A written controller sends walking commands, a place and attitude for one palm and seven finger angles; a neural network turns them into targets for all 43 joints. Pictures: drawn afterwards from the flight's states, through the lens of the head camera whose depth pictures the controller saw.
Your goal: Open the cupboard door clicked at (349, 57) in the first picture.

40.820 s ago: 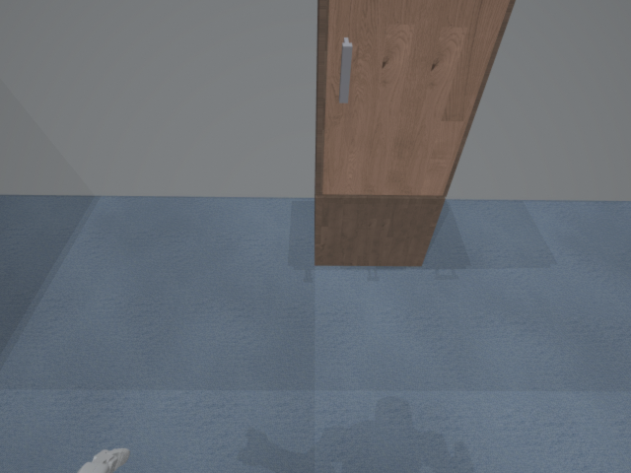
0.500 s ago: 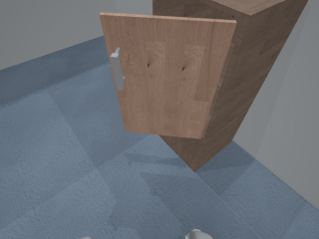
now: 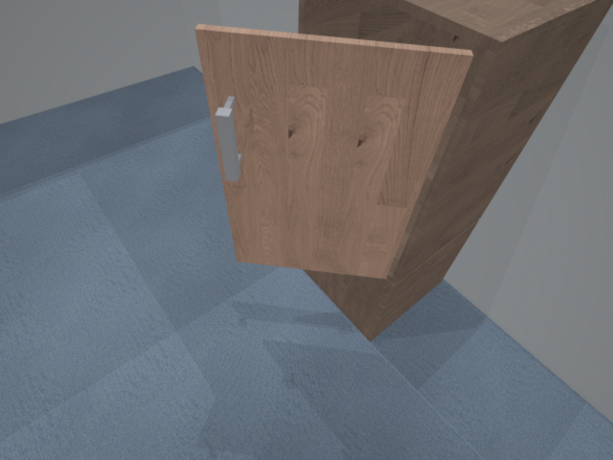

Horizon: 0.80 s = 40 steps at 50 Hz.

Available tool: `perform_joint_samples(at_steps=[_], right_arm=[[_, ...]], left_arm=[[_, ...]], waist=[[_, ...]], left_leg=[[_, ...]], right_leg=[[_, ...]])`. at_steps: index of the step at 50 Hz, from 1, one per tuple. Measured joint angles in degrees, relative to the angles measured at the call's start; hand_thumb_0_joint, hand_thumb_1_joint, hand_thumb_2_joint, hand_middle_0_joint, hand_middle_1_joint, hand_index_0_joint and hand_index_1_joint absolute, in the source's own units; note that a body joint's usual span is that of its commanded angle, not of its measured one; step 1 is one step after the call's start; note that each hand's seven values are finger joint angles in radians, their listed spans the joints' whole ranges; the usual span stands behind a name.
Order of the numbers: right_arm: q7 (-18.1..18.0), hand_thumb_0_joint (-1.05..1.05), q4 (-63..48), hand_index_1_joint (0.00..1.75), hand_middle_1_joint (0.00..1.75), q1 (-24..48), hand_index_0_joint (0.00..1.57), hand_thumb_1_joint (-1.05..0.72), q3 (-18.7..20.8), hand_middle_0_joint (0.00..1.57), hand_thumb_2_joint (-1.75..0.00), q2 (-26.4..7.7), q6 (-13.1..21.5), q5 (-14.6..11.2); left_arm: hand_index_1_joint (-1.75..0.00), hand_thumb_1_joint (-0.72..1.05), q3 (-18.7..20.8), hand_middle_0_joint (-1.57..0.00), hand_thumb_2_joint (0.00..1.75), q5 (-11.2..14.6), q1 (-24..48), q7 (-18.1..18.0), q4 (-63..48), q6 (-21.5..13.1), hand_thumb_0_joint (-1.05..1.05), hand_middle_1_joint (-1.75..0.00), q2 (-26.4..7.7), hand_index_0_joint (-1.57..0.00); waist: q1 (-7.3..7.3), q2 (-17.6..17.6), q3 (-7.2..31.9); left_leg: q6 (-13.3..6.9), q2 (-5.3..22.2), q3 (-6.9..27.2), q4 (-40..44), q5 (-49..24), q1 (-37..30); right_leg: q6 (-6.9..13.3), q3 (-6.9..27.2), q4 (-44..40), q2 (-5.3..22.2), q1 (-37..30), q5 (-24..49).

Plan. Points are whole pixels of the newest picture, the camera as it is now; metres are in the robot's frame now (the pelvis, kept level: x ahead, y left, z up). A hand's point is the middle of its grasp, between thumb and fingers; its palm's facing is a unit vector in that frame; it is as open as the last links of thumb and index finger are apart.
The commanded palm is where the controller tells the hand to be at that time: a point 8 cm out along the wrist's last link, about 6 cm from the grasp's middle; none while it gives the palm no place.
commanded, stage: come to a stop and stand still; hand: left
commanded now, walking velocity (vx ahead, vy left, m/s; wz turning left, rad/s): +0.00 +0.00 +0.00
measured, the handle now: (231, 139) +0.59 +0.17 +0.07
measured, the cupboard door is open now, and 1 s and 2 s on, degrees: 45 45 45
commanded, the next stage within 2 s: look again from close up in 0.40 s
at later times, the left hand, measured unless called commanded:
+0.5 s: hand out of the picture +0.01 +0.17 -0.17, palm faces -0.01 -0.98 -0.22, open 7.4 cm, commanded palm none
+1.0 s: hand out of the picture +0.05 +0.21 -0.17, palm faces -0.02 -0.97 -0.25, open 7.4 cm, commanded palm none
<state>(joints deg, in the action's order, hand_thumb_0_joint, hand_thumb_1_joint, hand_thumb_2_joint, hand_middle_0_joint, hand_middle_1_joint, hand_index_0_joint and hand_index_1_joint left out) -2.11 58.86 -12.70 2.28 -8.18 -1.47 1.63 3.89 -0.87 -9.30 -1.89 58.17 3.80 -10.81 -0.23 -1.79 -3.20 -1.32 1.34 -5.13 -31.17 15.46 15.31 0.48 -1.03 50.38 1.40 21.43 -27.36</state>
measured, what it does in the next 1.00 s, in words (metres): steps on the spot: right foot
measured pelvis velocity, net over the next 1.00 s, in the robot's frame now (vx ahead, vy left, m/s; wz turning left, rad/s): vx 0.00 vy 0.00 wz -0.02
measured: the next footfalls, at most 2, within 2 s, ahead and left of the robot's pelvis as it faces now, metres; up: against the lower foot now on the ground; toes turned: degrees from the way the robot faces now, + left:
right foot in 0.12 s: +0.04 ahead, -0.11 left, +0.00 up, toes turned -4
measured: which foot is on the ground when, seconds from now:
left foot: down 0.00-1.00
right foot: up 0.00-0.10, down 0.12-1.00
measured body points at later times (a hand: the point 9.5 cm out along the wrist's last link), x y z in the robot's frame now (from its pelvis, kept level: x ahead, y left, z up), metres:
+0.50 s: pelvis -0.01 -0.01 +0.00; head +0.00 -0.01 +0.45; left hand +0.01 +0.22 -0.15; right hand +0.01 -0.24 -0.16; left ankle +0.01 +0.11 -0.73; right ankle -0.04 -0.12 -0.73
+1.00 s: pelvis +0.00 +0.00 +0.00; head +0.02 +0.01 +0.45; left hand +0.05 +0.26 -0.15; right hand +0.06 -0.25 -0.14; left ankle +0.01 +0.11 -0.73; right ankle -0.04 -0.12 -0.73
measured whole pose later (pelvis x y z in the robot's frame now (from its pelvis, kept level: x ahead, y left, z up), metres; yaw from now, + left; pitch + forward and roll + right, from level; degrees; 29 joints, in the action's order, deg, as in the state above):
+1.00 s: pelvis +0.00 +0.00 +0.00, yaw -1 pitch +0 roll +0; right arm -0.4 61.6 -10.2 0.1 -12.5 1.2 0.6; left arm 0.2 -1.2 -12.6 -1.5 60.4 -0.3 -14.0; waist -0.5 -1.6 -1.8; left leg -1.0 1.1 -5.9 -27.5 13.8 13.3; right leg -0.3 -0.2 27.6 1.1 8.4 -18.9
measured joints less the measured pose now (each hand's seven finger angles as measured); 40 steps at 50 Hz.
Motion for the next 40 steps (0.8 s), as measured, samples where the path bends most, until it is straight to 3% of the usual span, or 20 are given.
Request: perform_joint_samples(at_steps=[2, 7, 10, 14, 20, 30, 40], right_arm=[[0.1, 0.0, -0.3, 0.3, 0.3, 0.8, 0.2, -0.91, -0.1, 0.2, -0.9, -0.6, 0.2, 0.0], [0.7, 0.0, -0.3, 0.3, 0.3, 2.6, 0.2, -0.91, -0.1, 0.2, -0.9, -1.4, 0.6, -1.1], [1.3, 0.0, 0.2, 0.3, 0.3, 2.8, 0.2, -0.91, 0.0, 0.2, -0.9, -1.9, 0.4, -1.2], [1.9, 0.0, -1.0, 0.3, 0.3, 1.1, 0.2, -0.91, -0.4, 0.2, -0.9, -2.5, 0.5, -1.2], [2.2, 0.0, -1.5, 0.3, 0.3, -1.9, 0.2, -0.91, -1.1, 0.2, -0.9, -2.4, 0.9, -0.9], [2.0, 0.0, 1.2, 0.3, 0.3, -3.3, 0.2, -0.91, -2.5, 0.2, -0.9, -1.2, 1.7, -0.9], [1.7, 0.0, 2.5, 0.3, 0.3, -0.9, 0.2, -0.9, -2.4, 0.2, -0.9, -2.1, 2.3, -1.0]], left_arm=[[-0.3, 0.91, -0.1, -0.2, 0.9, 0.0, -1.0, 0.1, 0.3, -0.2, 0.0, -0.3, -0.2, -0.2], [-0.3, 0.91, -1.0, -0.19, 0.9, -0.1, -4.3, 0.0, 1.9, -2.1, 0.0, -0.3, -0.5, -0.2], [-0.3, 0.91, -2.1, -0.19, 0.9, -0.1, -5.8, 0.2, 3.7, -2.4, 0.0, -0.3, 0.6, -0.2], [-0.3, 0.91, -3.5, -0.19, 0.9, -0.4, -8.1, -0.9, 2.9, -3.6, 0.01, -0.3, 2.1, -0.2], [-0.3, 0.9, -4.6, -0.2, 0.9, -0.3, -8.9, -0.7, 1.0, -4.2, 0.01, -0.3, 2.8, -0.2], [-0.3, 0.91, -4.3, -0.2, 0.9, -0.1, -6.2, -0.4, 0.2, -4.3, 0.01, -0.3, 0.2, -0.2], [-0.3, 0.91, -3.9, -0.2, 0.9, -0.1, -4.2, 0.0, 1.0, -4.2, 0.0, -0.3, -1.7, -0.2]], waist=[[-0.43, 0.6, 0.2], [-1.34, 0.9, 0.9], [-0.19, 2.3, 1.1], [-0.01, 3.7, 1.3], [0.56, 3.3, 1.3], [0.67, 1.0, 1.1], [0.41, 0.4, 1.2]], left_leg=[[0.0, -0.1, 0.0, 1.4, -1.1, -0.1], [0.9, -0.5, -1.1, 1.1, -1.5, 1.1], [1.4, -0.3, -0.1, 3.6, -3.2, -0.3], [1.6, 1.0, 0.4, 1.3, -2.1, 0.8], [1.1, 0.7, 0.4, -0.6, -0.8, 1.1], [0.8, 0.3, -0.2, 0.9, -1.2, 0.2], [0.6, 0.1, -0.5, 2.0, -1.2, -0.9]], right_leg=[[-0.2, -0.1, -1.9, 0.0, -1.9, -0.1], [-0.6, 0.8, -19.4, 0.3, -9.7, 7.4], [0.1, 0.0, -20.2, -0.2, -10.5, 7.8], [0.3, -0.3, -20.8, -1.6, -10.7, 8.7], [0.1, -0.2, -18.5, -1.1, -10.3, 7.1], [-0.1, 0.3, -19.5, -0.8, -10.8, 7.5], [-0.5, 0.6, -21.1, -0.6, -12.0, 8.0]])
